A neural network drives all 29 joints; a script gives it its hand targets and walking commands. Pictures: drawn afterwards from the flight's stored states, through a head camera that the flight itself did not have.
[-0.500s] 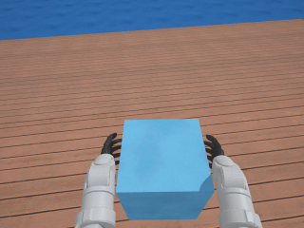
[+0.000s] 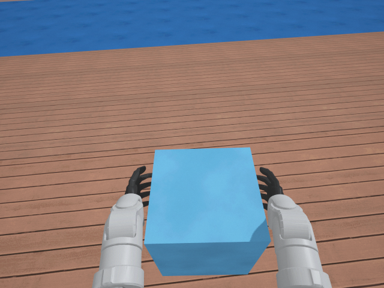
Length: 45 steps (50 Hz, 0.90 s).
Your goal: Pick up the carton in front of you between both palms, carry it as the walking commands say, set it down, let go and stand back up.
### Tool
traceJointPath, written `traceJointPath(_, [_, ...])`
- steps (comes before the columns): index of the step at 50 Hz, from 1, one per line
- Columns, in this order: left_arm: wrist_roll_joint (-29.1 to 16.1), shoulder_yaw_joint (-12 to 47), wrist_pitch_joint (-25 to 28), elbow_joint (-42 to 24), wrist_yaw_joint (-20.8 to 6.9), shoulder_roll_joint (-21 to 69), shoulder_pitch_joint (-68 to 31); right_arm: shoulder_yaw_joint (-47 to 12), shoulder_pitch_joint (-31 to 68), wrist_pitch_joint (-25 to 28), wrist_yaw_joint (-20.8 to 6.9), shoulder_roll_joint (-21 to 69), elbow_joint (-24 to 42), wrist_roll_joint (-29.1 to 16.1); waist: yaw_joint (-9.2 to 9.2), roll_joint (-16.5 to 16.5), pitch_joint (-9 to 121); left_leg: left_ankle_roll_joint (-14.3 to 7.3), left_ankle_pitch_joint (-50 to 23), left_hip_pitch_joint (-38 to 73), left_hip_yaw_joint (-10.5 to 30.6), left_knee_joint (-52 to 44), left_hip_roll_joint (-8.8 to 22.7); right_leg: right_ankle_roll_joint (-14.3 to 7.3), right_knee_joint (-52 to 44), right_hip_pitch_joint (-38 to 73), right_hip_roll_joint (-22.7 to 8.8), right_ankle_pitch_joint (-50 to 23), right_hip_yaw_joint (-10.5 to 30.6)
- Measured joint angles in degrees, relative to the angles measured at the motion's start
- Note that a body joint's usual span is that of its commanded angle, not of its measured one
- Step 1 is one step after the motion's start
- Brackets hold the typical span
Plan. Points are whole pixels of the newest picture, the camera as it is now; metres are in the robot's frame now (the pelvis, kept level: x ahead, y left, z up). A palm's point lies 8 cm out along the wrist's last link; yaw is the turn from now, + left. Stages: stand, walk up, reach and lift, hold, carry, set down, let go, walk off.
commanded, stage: reach and lift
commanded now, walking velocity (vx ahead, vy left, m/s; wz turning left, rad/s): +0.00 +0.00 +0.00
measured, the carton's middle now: (203, 215) +0.29 +0.00 -0.02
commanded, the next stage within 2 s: hold in 0.16 s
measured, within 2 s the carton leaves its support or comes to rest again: neither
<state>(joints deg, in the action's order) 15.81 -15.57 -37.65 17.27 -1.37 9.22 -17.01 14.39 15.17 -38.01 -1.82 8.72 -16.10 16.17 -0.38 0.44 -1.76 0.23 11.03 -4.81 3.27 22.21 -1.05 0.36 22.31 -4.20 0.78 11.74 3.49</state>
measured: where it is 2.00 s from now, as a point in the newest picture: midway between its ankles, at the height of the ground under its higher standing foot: outside the picture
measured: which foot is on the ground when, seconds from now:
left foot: down 0.00-1.00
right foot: down 0.00-1.00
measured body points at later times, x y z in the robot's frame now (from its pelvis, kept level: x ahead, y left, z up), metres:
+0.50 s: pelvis +0.00 +0.00 +0.00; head -0.04 +0.00 +0.45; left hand +0.29 +0.15 +0.04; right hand +0.29 -0.15 +0.04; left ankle +0.02 +0.12 -0.74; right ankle +0.01 -0.13 -0.74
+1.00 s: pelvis -0.01 +0.00 +0.00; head -0.06 +0.00 +0.45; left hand +0.30 +0.16 +0.05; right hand +0.29 -0.15 +0.04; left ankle +0.02 +0.12 -0.74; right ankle +0.01 -0.13 -0.74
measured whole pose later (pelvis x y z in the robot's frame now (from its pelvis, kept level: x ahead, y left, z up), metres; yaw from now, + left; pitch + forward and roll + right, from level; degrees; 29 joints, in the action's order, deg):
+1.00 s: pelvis -0.01 +0.00 +0.00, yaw +0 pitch -9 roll +0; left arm 15.8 -15.1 -43.1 13.5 -1.3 9.2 -16.9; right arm 14.3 16.1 -43.2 -2.0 9.0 -13.8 15.5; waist 0.0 0.1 -2.5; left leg 0.0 11.0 -2.9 3.1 22.7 -1.1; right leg 0.5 22.5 -2.2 0.8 11.5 3.8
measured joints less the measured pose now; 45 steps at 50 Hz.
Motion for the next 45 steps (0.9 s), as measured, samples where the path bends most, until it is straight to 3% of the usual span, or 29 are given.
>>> traceJointPath(7, [0.44, -0.72, -0.72, 0.57, -0.08, 0.17, -0.63, 0.52, 0.54, -0.66, 0.21, 0.13, -0.69, -0.30, 0.16, 0.12, -0.57, -0.05, 0.39, 0.16, -0.23, 0.54, 0.20, -0.01, 0.30, 0.16, 0.22, 0.14, 0.23])
traceJointPath(22, [-1.63, 4.39, -5.57, -7.59, 0.65, -1.06, 4.61, -3.99, -3.40, -5.85, 0.76, -0.68, 6.67, -2.06, 0.12, -0.42, -0.16, -0.03, -0.95, 4.11, 0.18, -3.11, 0.08, -0.05, -3.16, 4.17, -0.07, -0.96, -0.07])
traceJointPath(45, [-0.13, 0.62, -5.55, -3.71, 0.00, -0.16, 0.49, -0.45, 0.91, -5.78, 0.31, 0.22, 2.50, -0.95, 0.26, 0.07, -0.88, -0.24, -0.11, 1.83, 0.10, 0.67, -0.08, 0.16, -0.20, 2.26, -0.01, -0.50, 0.03])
